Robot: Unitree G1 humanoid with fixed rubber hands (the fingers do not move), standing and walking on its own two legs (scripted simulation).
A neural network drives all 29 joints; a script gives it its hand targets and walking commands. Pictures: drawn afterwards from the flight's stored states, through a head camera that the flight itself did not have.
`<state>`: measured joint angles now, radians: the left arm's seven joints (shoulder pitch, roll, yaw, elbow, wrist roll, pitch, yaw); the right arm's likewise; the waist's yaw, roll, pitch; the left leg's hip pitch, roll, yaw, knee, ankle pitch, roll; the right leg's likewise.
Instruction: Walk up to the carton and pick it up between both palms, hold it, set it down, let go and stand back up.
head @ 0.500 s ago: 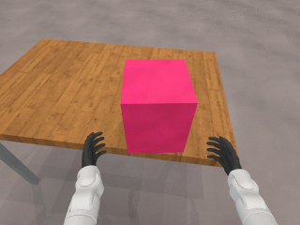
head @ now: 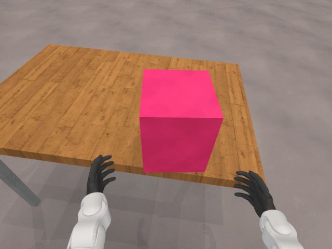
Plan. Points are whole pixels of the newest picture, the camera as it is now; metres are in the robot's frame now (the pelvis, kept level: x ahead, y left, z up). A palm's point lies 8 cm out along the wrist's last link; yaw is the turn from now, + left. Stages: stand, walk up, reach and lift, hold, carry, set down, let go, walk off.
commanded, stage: set down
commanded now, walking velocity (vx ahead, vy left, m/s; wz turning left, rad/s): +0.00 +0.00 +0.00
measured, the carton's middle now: (175, 122) +0.47 +0.02 +0.02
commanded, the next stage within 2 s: let go in 1.16 s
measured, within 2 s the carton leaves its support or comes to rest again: neither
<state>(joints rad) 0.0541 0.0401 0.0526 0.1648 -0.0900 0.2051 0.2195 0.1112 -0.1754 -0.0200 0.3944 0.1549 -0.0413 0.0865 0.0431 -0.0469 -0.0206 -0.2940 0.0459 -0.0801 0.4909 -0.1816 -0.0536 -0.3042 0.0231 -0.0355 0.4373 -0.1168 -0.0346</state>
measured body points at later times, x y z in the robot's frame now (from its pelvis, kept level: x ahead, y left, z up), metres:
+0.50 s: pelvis +0.02 +0.00 +0.00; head +0.03 +0.03 +0.45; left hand +0.25 +0.22 -0.02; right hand +0.26 -0.20 -0.02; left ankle +0.05 +0.16 -0.74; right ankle +0.08 -0.11 -0.74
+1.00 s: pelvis +0.05 +0.01 +0.00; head +0.07 +0.04 +0.45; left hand +0.24 +0.23 -0.06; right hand +0.25 -0.21 -0.05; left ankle +0.05 +0.16 -0.74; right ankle +0.08 -0.11 -0.74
